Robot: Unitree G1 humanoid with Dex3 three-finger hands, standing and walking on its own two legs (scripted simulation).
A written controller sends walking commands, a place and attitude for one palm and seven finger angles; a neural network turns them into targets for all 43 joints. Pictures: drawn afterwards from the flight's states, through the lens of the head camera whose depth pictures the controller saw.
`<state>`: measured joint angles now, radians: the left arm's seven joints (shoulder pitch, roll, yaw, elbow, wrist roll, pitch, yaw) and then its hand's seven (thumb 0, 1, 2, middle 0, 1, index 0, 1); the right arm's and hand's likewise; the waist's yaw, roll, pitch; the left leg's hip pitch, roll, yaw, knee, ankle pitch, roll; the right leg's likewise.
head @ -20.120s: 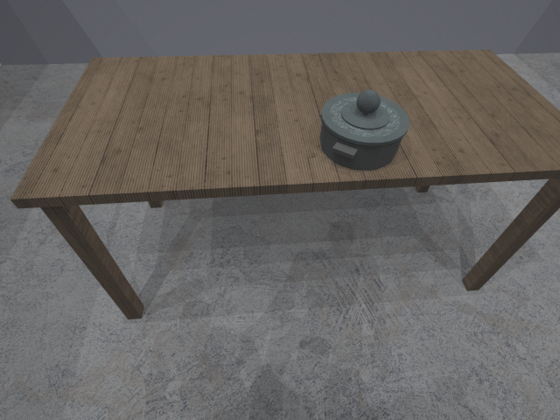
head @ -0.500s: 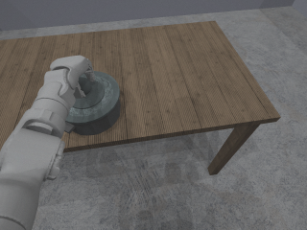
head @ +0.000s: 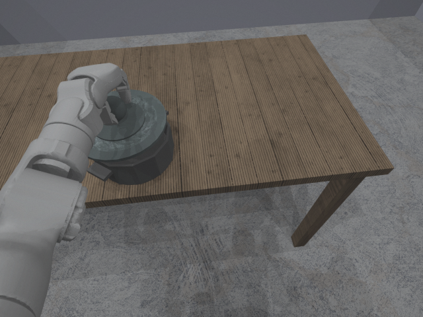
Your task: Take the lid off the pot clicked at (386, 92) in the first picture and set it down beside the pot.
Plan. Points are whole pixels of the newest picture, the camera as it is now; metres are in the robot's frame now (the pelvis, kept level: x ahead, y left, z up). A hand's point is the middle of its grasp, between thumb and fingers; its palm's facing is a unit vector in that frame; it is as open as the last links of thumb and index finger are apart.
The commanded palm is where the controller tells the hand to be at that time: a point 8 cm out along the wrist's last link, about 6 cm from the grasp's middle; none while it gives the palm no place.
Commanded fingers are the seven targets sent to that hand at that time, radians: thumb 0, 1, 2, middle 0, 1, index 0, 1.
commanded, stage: lift the lid straight up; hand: left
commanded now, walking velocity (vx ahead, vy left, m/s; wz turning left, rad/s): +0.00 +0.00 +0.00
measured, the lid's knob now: (113, 108) +0.52 +0.17 +0.10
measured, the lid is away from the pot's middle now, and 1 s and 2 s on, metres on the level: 0.01 0.00 0.09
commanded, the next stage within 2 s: move the lid sideways beside the pot in 1.18 s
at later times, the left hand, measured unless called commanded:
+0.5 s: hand (96, 84) +0.51 +0.18 +0.17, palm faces -0.30 -0.07 -0.95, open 8.4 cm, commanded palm +0.51 +0.17 +0.24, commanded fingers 0.00 0.55 1.00 -0.81 -1.09 -0.77 -1.08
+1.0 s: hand (93, 68) +0.50 +0.16 +0.21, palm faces -0.28 -0.06 -0.96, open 8.4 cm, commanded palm +0.51 +0.16 +0.28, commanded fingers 0.00 0.55 1.00 -0.81 -1.09 -0.77 -1.08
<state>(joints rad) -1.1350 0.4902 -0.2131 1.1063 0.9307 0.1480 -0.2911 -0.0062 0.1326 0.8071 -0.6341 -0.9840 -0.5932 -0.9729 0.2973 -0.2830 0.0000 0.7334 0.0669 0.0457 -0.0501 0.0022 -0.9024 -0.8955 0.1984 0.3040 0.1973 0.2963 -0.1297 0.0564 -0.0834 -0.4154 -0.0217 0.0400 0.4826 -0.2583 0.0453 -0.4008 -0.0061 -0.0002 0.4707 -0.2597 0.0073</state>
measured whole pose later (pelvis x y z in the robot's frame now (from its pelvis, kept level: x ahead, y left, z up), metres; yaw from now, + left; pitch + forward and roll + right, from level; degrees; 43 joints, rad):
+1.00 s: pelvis +0.00 +0.01 +0.00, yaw +1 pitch +10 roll +0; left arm -1.34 0.50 -0.25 1.13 0.94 0.21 -0.42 -0.01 0.13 0.81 -0.64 -0.98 -0.60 -0.97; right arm 0.31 -0.28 0.02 0.73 0.06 0.00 -0.04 0.00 -0.90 -0.90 0.20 0.30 0.20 0.30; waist -0.12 0.06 -0.08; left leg -0.37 -0.04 0.03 0.43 -0.22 0.05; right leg -0.36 -0.03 -0.01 0.44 -0.24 0.02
